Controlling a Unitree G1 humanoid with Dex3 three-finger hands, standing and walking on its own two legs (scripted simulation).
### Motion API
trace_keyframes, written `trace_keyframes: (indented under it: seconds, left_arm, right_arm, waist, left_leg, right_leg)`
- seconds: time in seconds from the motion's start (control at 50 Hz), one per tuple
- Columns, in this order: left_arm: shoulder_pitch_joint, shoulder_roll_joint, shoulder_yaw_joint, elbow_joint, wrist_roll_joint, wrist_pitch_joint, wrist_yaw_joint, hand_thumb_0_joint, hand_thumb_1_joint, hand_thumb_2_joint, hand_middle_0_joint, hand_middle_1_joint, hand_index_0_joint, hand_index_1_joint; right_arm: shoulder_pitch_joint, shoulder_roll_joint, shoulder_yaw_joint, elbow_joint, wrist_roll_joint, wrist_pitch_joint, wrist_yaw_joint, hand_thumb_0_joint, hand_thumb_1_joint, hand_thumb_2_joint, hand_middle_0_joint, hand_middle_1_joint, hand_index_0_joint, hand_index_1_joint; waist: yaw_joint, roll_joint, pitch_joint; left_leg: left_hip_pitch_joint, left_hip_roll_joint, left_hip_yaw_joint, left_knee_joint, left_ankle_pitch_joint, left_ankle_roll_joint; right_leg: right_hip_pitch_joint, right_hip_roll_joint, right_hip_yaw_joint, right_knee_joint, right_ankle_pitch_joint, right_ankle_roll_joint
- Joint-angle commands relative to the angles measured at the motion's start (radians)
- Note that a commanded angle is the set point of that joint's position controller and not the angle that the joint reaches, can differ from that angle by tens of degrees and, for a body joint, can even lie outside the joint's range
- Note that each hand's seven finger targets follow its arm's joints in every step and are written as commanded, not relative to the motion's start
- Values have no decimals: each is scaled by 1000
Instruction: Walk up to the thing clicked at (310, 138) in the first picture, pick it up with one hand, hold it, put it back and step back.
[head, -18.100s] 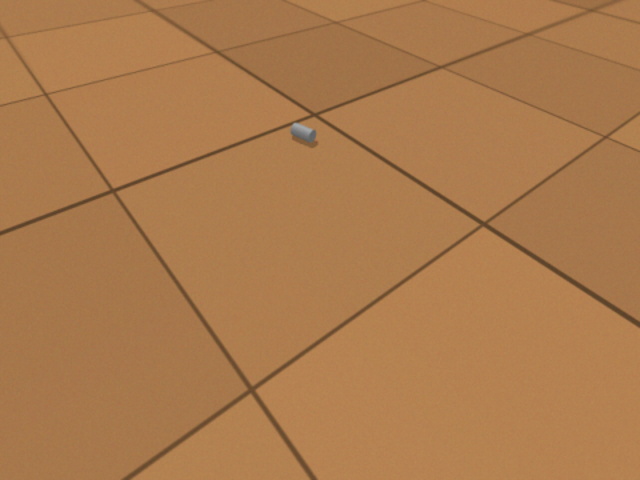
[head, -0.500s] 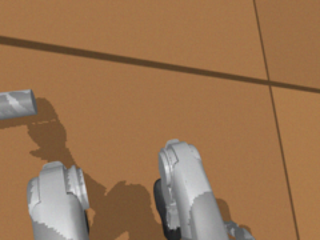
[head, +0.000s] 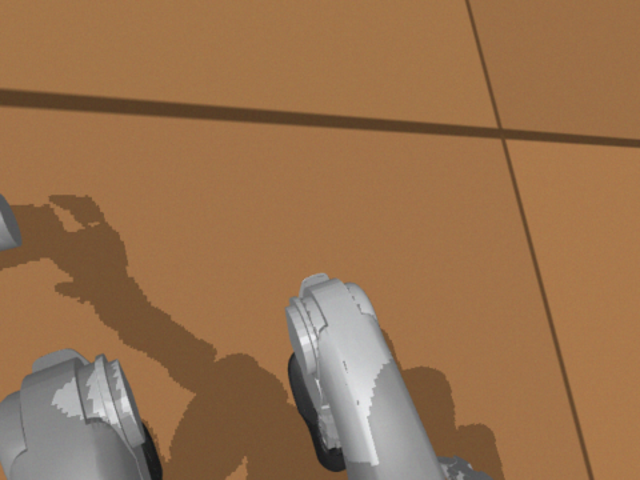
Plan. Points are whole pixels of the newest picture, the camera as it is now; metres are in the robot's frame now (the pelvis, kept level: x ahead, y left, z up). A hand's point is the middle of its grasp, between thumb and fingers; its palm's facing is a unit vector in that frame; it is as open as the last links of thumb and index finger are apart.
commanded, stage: approach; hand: left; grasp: from above
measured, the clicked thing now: out of the picture +0.49 +0.33 -0.28
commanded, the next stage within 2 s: close in in 0.16 s
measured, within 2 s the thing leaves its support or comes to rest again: neither
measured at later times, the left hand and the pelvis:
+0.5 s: hand out of the picture +0.48 +0.32 -0.17, palm faces -0.45 -0.10 -0.89, open 14.2 cm; pelvis +0.00 +0.01 +0.01, yaw +0 degrees
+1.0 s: hand out of the picture +0.49 +0.33 -0.23, palm faces -0.41 -0.13 -0.90, open 14.2 cm; pelvis +0.01 +0.00 -0.02, yaw -3 degrees
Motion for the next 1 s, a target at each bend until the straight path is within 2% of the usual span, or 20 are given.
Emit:
trace_keyframes:
  seconds: [0.0, 0.02, 0.08, 0.14, 0.16, 0.22, 0.24, 0.26, 0.28, 0.34, 0.42, 0.5, 0.54, 0.58, 0.7, 0.72, 0.82, 0.86, 0.94, 0.98]
  left_arm:
    - [-248, 334, 30, -154, -75, 26, -23, 0, -517, 984, -110, -997, -109, -997]
    - [-237, 323, 15, -164, -88, 20, -47, 0, -526, 989, -108, -999, -106, -999]
    - [-233, 385, 70, -192, -100, -20, -95, 0, -553, 999, -89, -1017, -87, -1018]
    - [-298, 275, -5, -284, -101, -81, -138, 0, -563, 1003, -89, -1026, -85, -1029]
    - [-298, 322, 23, -323, -100, -99, -141, 0, -566, 997, -80, -1037, -80, -1036]
    - [-341, 201, -68, -462, -90, -135, -157, 0, -532, 1061, -106, -1070, -101, -1074]
    - [-329, 179, -88, -446, -88, -136, -156, 0, -540, 993, -80, -1054, -89, -1044]
    - [-329, 151, -109, -418, -88, -134, -152, 0, -547, 983, -73, -1051, -84, -1039]
    - [-319, 220, -62, -431, -88, -131, -137, 0, -555, 992, -70, -1045, -78, -1035]
    - [-231, 209, -54, -309, -65, -106, -104, 0, -575, 1035, -70, -981, -53, -997]
    - [-239, 220, -40, -193, -37, -91, -50, 0, -557, 1016, -69, -980, -57, -991]
    - [-272, 226, -41, -127, -10, -98, -14, 0, -535, 997, -76, -996, -72, -1000]
    - [-330, 274, -15, -138, -12, -115, 16, 0, -522, 1007, -86, -993, -79, -998]
    - [-330, 274, -22, -76, 2, -121, 37, 0, -527, 993, -74, -995, -71, -997]
    - [-331, 311, -24, -21, 20, -130, 114, 0, -523, 981, -65, -1010, -68, -1006]
    - [-354, 352, -4, -58, 23, -130, 125, 0, -525, 983, -62, -1008, -65, -1004]
    - [-332, 365, 4, -41, 21, -110, 151, 0, -543, 1020, -69, -998, -60, -1006]
    - [-317, 422, 51, -35, 13, -101, 160, 0, -549, 1042, -73, -992, -58, -1006]
    - [-256, 348, 17, 29, -1, -78, 142, 0, -551, 1011, -63, -979, -52, -989]
    - [-216, 374, 31, 36, -7, -63, 132, 0, -543, 1006, -65, -978, -55, -987]
  right_arm:
    - [139, -281, -91, -38, 15, -13, -14, 0, -902, -894, 200, 300, 200, 300]
    - [144, -275, -91, -27, 16, -14, -15, 0, -903, -894, 200, 300, 200, 300]
    - [164, -298, -103, -30, 7, -10, -20, 0, -905, -896, 200, 300, 200, 300]
    - [171, -290, -105, -27, -4, -4, -21, 0, -908, -897, 200, 300, 200, 300]
    - [196, -299, -114, -8, -4, 3, -24, 0, -909, -898, 200, 300, 200, 300]
    - [220, -275, -118, 7, -4, 14, -16, 0, -910, -898, 200, 300, 200, 300]
    - [214, -270, -119, 8, -1, 18, -13, 0, -909, -899, 199, 300, 200, 300]
    - [215, -264, -117, 13, -2, 21, -9, 0, -909, -899, 199, 300, 200, 300]
    - [210, -277, -125, 6, 2, 26, -9, 0, -907, -899, 199, 300, 200, 300]
    - [191, -285, -126, 0, 4, 42, -5, 0, -899, -901, 200, 300, 200, 300]
    - [152, -277, -97, -23, 2, 51, -1, 0, -894, -898, 200, 300, 200, 300]
    - [144, -283, -80, -33, -10, 36, 2, 0, -896, -899, 200, 300, 200, 300]
    - [138, -293, -74, -40, -18, 22, 1, 0, -894, -898, 200, 300, 200, 300]
    - [137, -296, -65, -39, -26, 5, 2, 0, -894, -898, 200, 300, 200, 300]
    - [125, -309, -42, -17, -49, -49, -3, 0, -894, -898, 199, 300, 199, 300]
    - [129, -315, -40, -18, -52, -54, -4, 0, -892, -897, 200, 300, 200, 300]
    - [132, -329, -27, -12, -71, -85, 8, 0, -894, -898, 200, 300, 200, 300]
    - [133, -331, -22, -8, -71, -91, 13, 0, -896, -900, 200, 300, 200, 300]
    - [132, -331, -24, -7, -85, -106, 32, 0, -893, -898, 200, 300, 200, 300]
    - [130, -334, -23, -9, -85, -109, 41, 0, -894, -899, 200, 300, 200, 300]
  waist:
    - [33, 303, -659]
    - [36, 296, -654]
    - [19, 290, -629]
    - [-17, 354, -616]
    - [-5, 370, -634]
    - [-7, 477, -736]
    - [-3, 485, -728]
    - [-8, 463, -708]
    - [20, 475, -742]
    - [41, 459, -667]
    - [30, 402, -563]
    - [-5, 373, -587]
    - [-15, 371, -611]
    - [-41, 359, -562]
    - [-51, 399, -534]
    - [-41, 415, -569]
    - [-58, 450, -572]
    - [-46, 427, -561]
    - [-64, 435, -522]
    - [-49, 453, -519]
  left_leg:
    - [503, -7, 141, -241, 126, 44]
    - [498, -6, 142, -237, 121, 46]
    - [496, -3, 128, -237, 109, 38]
    - [548, -1, 113, -238, 78, 20]
    - [580, 2, 111, -238, 88, 16]
    - [725, 6, 110, -241, 210, -5]
    - [740, 8, 105, -246, 235, -9]
    - [723, 7, 104, -243, 233, -7]
    - [740, 6, 110, -250, 247, -4]
    - [691, 3, 113, -263, 253, -3]
    - [587, -5, 103, -285, 190, 5]
    - [610, -5, 96, -261, 211, 13]
    - [607, -2, 94, -252, 185, 15]
    - [581, -1, 97, -235, 142, 19]
    - [557, 1, 102, -221, 58, 17]
    - [576, 5, 101, -216, 79, 15]
    - [596, 13, 92, -191, 108, 11]
    - [564, 16, 87, -181, 118, 13]
    - [580, 20, 76, -178, 170, 3]
    - [586, 20, 77, -174, 195, 1]
  right_leg:
    - [337, 13, -149, -204, 204, -86]
    - [344, 14, -145, -211, 199, -84]
    - [347, 10, -159, -208, 179, -88]
    - [287, 12, -179, -218, 138, -100]
    - [285, 12, -182, -217, 144, -101]
    - [290, 6, -191, -194, 240, -100]
    - [272, 7, -196, -188, 254, -101]
    - [261, 8, -200, -186, 255, -102]
    - [282, 8, -194, -194, 266, -97]
    - [253, 5, -196, -179, 272, -104]
    - [229, 4, -199, -173, 236, -107]
    - [249, 6, -198, -166, 258, -99]
    - [262, 8, -200, -170, 242, -95]
    - [247, 10, -199, -169, 210, -92]
    - [223, 21, -207, -168, 142, -93]
    - [245, 19, -209, -167, 164, -90]
    - [250, 26, -222, -135, 198, -89]
    - [256, 28, -223, -131, 207, -86]
    - [249, 34, -235, -114, 247, -87]
    - [261, 34, -235, -107, 263, -88]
